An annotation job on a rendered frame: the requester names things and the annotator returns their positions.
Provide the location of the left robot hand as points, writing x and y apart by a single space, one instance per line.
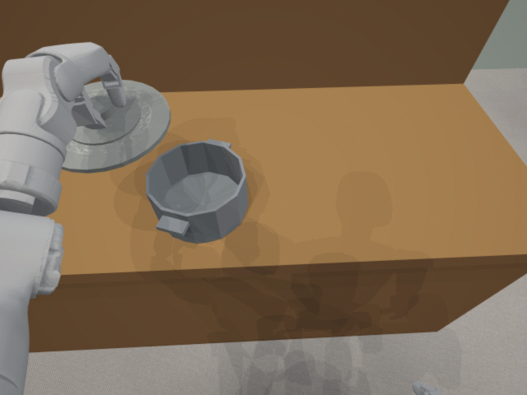
93 61

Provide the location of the knob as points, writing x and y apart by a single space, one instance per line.
103 105

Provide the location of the pot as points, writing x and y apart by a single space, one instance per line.
198 191

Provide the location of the robot left upper arm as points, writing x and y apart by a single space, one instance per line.
31 253

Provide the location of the table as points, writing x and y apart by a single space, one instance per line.
382 199

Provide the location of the left robot forearm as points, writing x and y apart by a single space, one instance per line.
36 124

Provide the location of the lid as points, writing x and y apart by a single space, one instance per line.
131 132

